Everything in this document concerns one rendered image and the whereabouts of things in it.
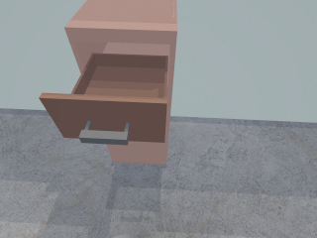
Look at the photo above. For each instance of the cabinet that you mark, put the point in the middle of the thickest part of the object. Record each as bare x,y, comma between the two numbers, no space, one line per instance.
128,27

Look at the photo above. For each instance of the handle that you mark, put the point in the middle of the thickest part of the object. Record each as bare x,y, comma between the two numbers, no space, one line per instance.
88,136

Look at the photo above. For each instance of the drawer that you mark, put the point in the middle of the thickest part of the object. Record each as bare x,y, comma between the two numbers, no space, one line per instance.
112,90

